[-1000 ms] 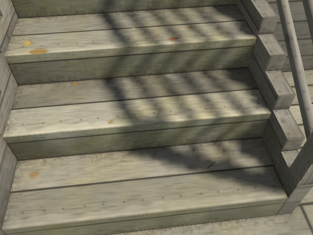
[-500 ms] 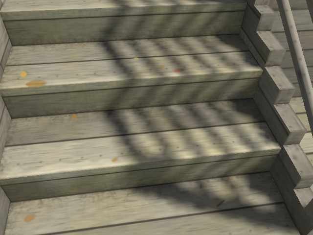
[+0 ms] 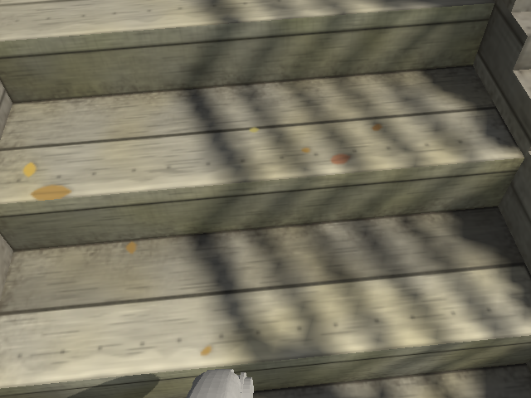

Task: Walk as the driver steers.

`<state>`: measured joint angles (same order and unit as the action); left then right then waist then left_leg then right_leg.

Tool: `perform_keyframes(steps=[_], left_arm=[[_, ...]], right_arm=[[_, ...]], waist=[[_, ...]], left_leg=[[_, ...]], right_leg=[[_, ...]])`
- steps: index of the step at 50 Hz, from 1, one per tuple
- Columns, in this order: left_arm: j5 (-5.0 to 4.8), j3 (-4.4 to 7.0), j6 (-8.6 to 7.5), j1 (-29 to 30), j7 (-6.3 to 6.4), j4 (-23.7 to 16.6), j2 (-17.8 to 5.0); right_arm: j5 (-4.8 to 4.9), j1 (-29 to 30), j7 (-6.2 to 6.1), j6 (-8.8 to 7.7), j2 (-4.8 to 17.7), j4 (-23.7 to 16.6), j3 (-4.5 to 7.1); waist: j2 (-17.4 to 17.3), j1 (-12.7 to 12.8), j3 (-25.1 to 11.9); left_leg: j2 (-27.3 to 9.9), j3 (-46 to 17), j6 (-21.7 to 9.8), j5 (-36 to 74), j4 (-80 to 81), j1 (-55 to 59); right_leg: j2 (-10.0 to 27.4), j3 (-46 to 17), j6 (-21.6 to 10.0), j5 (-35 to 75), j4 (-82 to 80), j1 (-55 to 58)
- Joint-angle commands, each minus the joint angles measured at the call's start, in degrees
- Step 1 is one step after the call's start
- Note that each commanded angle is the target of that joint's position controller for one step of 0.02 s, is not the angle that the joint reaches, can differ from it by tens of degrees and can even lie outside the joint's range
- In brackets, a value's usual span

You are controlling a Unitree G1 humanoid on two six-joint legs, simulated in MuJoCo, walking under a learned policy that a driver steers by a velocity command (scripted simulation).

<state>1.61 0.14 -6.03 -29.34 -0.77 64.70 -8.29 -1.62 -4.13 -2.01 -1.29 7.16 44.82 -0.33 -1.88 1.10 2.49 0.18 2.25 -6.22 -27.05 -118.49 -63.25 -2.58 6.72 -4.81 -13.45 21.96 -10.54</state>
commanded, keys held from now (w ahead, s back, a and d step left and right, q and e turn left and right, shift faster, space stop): shift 0.48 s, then s+shift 0.40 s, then w+shift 0.12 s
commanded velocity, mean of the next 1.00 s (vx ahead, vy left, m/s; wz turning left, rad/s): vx -0.02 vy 0.00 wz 0.00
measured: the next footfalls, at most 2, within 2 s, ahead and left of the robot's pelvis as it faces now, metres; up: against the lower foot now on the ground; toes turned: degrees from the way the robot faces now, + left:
left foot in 0.16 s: +0.24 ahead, +0.09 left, +0.16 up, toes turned +3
right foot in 0.80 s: +0.19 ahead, -0.09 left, +0.16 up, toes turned -2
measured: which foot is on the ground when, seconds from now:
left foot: up 0.00-0.14, down 0.16-0.82, up 0.84-1.00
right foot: down 0.00-0.18, up 0.20-0.78, down 0.80-1.00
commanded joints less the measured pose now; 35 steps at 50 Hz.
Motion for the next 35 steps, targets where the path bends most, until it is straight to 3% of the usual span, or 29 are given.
perform_keyframes(steps=[1, 3, 4, 5, 6, 7, 8, 9, 10, 11, 12, 13, 14, 16, 18, 19, 20, 21, 22, 23, 25, 26, 27, 28, 29, 30, 31, 32, 35], left_arm=[[-0.84, -0.59, -0.37, 0.5, 0.55, -1.5, -4.5], [-1.90, -0.91, 1.28, -0.7, 3.14, -2.3, -5.3], [-2.02, -0.52, 1.94, -0.3, 3.90, -2.9, -6.6], [-2.29, -0.73, 1.93, 0.0, 3.64, -4.4, -7.0], [-2.38, 0.12, 1.09, -1.6, 3.35, -4.7, -10.4], [-2.55, 1.37, 0.51, 0.0, 2.83, -5.1, -13.7], [-4.05, 2.37, 0.45, 2.2, 1.67, -5.4, -14.8], [-4.16, 2.91, 0.17, 1.4, 0.95, -5.8, -13.8], [-3.95, 1.69, 1.21, -2.1, -0.83, -9.0, -6.0], [-0.35, 2.16, 3.22, -3.6, -1.30, -7.4, -4.7], [1.23, 2.15, 5.17, -1.7, -0.83, -10.6, -1.5], [2.26, 2.18, 6.67, 2.8, 0.96, -13.4, -1.2], [1.92, 2.35, 7.39, 6.4, 2.99, -15.9, -1.8], [1.15, 2.08, 7.40, 5.0, 4.09, -16.6, -1.7], [-0.01, 1.75, 6.73, 4.3, 3.47, -16.2, -0.3], [-0.96, 0.11, 4.97, 10.4, -0.71, -16.0, -1.2], [-0.51, 1.73, 4.57, 12.5, -0.99, -17.3, -6.4], [0.39, 1.96, 4.24, 12.9, -1.24, -16.3, -7.9], [0.93, 2.42, 4.04, 12.1, -1.46, -15.5, -9.1], [1.46, 2.78, 3.92, 10.7, -1.52, -14.1, -9.7], [0.91, 3.15, 4.32, 9.1, -3.20, -11.7, -9.5], [0.80, 2.88, 4.74, 10.4, -3.88, -11.9, -8.7], [0.89, 2.78, 5.03, 14.9, -4.17, -13.2, -8.3], [0.67, 3.32, 4.83, 20.9, -3.94, -16.0, -8.6], [0.31, 3.15, 4.87, 25.3, -2.53, -18.4, -8.9], [0.39, 2.63, 5.27, 26.3, -0.85, -20.8, -8.8], [0.33, 2.11, 5.61, 25.7, 0.58, -21.8, -8.1], [-0.03, 1.47, 6.04, 25.1, 1.36, -23.2, -7.2], [-0.38, 1.26, 5.99, 24.1, 1.83, -24.2, -7.8]], right_arm=[[-0.16, 8.0, -0.68, 0.28, -2.2, -11.1, -2.86], [-0.83, 9.5, 0.33, 0.91, -3.3, -13.6, -4.32], [-0.23, 9.8, 0.31, 1.25, -3.6, -14.1, -4.82], [1.11, 6.7, 0.06, 1.13, -2.6, -11.7, -4.48], [2.47, -2.7, -0.86, 1.38, -1.7, -8.1, -3.99], [2.16, -11.5, -1.09, 1.54, 0.1, -5.0, -3.07], [0.91, -18.3, -0.68, 1.12, 2.4, -2.8, -2.17], [-0.59, -20.5, 0.01, 0.42, 5.0, -0.6, -1.17], [-0.48, -21.0, -0.38, 0.79, 10.7, 2.2, 0.56], [-0.01, -12.6, -1.05, 1.73, 10.4, 0.4, 1.51], [0.93, -2.8, -0.40, 1.31, 9.6, -0.2, 1.96], [1.36, -0.9, -0.12, 0.55, 6.0, 1.8, 1.52], [1.18, -3.0, -0.38, -0.38, 4.4, 4.5, 1.35], [0.09, -7.6, -0.11, -1.85, 0.8, 9.0, 0.68], [-0.13, -13.4, 0.79, -3.40, 1.6, 12.4, 1.04], [-4.51, -7.2, 2.27, -4.41, -2.7, 6.2, -1.98], [-5.72, -8.9, 3.51, -3.66, -0.6, 7.8, -1.21], [-5.67, -11.0, 4.30, -2.94, 2.7, 8.3, -0.75], [-4.59, -11.6, 4.97, -2.62, 4.8, 8.4, -0.22], [-3.60, -10.0, 5.65, -2.75, 4.4, 7.4, -0.56], [-0.16, 2.2, 8.00, -4.05, 0.6, 2.6, -2.98], [1.30, 5.1, 7.65, -4.94, 3.4, 0.3, -2.52], [2.20, 2.1, 6.65, -5.46, 7.5, 0.0, -1.25], [1.76, -3.6, 5.57, -6.24, 11.2, 0.9, 0.22], [0.90, -7.9, 4.51, -6.19, 14.3, 2.3, 1.86], [-0.33, -10.1, 3.70, -6.10, 16.8, 2.8, 3.41], [-0.41, -9.8, 3.60, -6.41, 15.1, 3.0, 3.34], [-0.02, -9.1, 3.26, -6.29, 12.7, 2.9, 2.68], [0.18, -5.7, 2.68, -4.05, 12.4, 1.5, 2.08]], waist=[[2.4, -4.1, 3.7], [2.8, -3.1, -0.8], [3.9, -2.3, -2.7], [2.8, -2.6, -6.9], [11.3, -5.6, -15.0], [15.7, -8.9, -19.6], [15.9, -12.1, -22.7], [11.6, -12.4, -23.4], [-10.9, -9.0, -23.4], [-9.9, -5.7, -23.3], [-4.3, 0.1, -10.4], [3.2, 1.7, -0.2], [5.7, 1.4, 4.6], [3.2, 2.7, 3.9], [0.3, 2.4, -0.1], [-9.9, -3.2, -11.5], [-3.9, -2.6, -10.1], [-1.2, -2.3, -10.7], [-0.4, -1.3, -11.2], [0.6, -0.1, -11.4], [2.1, 5.1, -10.8], [1.4, 5.3, -10.1], [-0.2, 2.2, -8.6], [-3.8, -0.9, -6.3], [-5.6, -3.8, -4.7], [-7.3, -5.1, -5.8], [-5.6, -4.5, -7.1], [-4.6, -4.4, -9.0], [-3.8, -3.8, -9.9]], left_leg=[[-2.7, 2.0, -0.4, 0.5, 5.7, -7.2], [-3.8, 6.9, 0.5, 2.4, 22.7, 5.3], [-3.0, 7.3, 0.6, 2.8, 32.7, 14.9], [0.0, 10.2, 0.5, 3.7, 41.0, 27.0], [4.4, 10.9, 0.1, 5.6, 41.4, 36.0], [4.7, 8.3, -0.7, 5.3, 46.5, 38.9], [4.7, 4.9, -2.0, 5.6, 57.2, 43.0], [2.3, -4.4, -4.4, 10.1, 65.8, 49.3], [-17.0, -35.1, -15.8, 33.6, 82.9, 55.5], [-18.6, -50.2, -19.1, 26.7, 97.5, 44.4], [-18.8, -43.6, -17.7, 12.9, 97.3, 34.3], [-16.7, -36.6, -13.3, 3.1, 94.6, 26.5], [-14.4, -29.0, -9.2, 2.1, 92.2, 24.3], [-10.6, -19.3, -5.3, 12.0, 90.6, 28.8], [-9.4, -14.5, -4.6, 24.0, 89.7, 37.4], [-6.9, -16.7, -6.4, 19.4, 93.2, 42.7], [-8.5, -16.0, -7.7, 19.7, 93.0, 45.5], [-8.3, -14.8, -7.8, 20.2, 93.9, 45.8], [-8.0, -13.0, -7.8, 19.9, 95.0, 46.4], [-8.0, -11.9, -7.8, 21.8, 95.8, 44.2], [-5.7, -5.8, -1.9, 15.4, 97.1, 33.6], [-4.2, -2.8, 0.7, 12.1, 98.4, 30.7], [-3.8, -2.6, 2.1, 6.8, 99.8, 31.7], [-6.7, -6.9, 2.0, 10.2, 99.6, 33.3], [-10.5, -9.8, -2.3, 17.8, 99.3, 39.5], [-15.0, -12.8, -10.0, 36.9, 97.8, 46.5], [-18.8, -14.9, -15.2, 55.9, 94.8, 52.2], [-20.1, -15.0, -16.9, 66.7, 92.5, 57.1], [-20.2, -16.7, -14.6, 67.5, 92.4, 59.4]], right_leg=[[13.4, -7.4, -4.0, 13.0, -12.2, -6.2], [12.6, -7.2, -6.3, 30.6, -18.7, -5.6], [12.2, -5.5, -6.5, 36.6, -20.8, -5.1], [11.0, -2.5, -5.8, 61.6, -17.0, -3.2], [12.6, -1.8, -6.2, 92.1, -9.6, 3.5], [14.7, -2.2, -5.6, 100.5, -1.0, 11.0], [15.5, -1.6, -4.2, 100.5, 10.2, 16.2], [14.3, -2.7, -2.9, 85.4, 22.4, 11.2], [2.5, -3.0, 1.8, 23.9, 45.7, -8.2], [-1.5, -12.9, 2.9, -0.7, 66.8, -8.0], [-0.1, -14.4, 3.3, -2.1, 76.1, -15.5], [1.4, -12.7, 2.4, -3.0, 77.6, -21.0], [2.0, -12.6, 0.9, -2.6, 77.3, -25.7], [0.4, -13.8, -1.2, -0.1, 77.9, -30.2], [-1.3, -14.7, -1.5, 1.7, 79.6, -34.5], [-2.8, -23.9, -2.7, 8.3, 79.7, -42.3], [-3.2, -24.6, -2.1, 11.8, 76.8, -47.1], [-3.2, -22.6, -1.0, 13.5, 77.1, -48.1], [-2.1, -21.2, 0.3, 13.7, 75.7, -48.2], [-0.9, -20.9, 2.1, 14.4, 74.3, -44.9], [6.0, -15.1, 9.1, 9.6, 60.9, -30.5], [7.5, -10.9, 12.3, 4.7, 48.8, -23.5], [6.8, -7.6, 14.9, -3.6, 36.8, -18.6], [5.8, -6.1, 14.9, -5.7, 37.3, -16.2], [4.6, -5.6, 13.9, -6.0, 36.3, -20.4], [3.1, -4.9, 12.9, -5.6, 36.7, -23.0], [4.6, -6.9, 12.3, -6.6, 35.9, -24.8], [5.3, -7.9, 11.5, -9.3, 32.6, -25.5], [5.2, -7.9, 8.4, -12.5, 24.2, -21.6]])
Over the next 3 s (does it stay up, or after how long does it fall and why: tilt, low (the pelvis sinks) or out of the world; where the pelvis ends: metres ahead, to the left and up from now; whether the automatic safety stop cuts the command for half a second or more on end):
stays up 0.96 -0.08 0.47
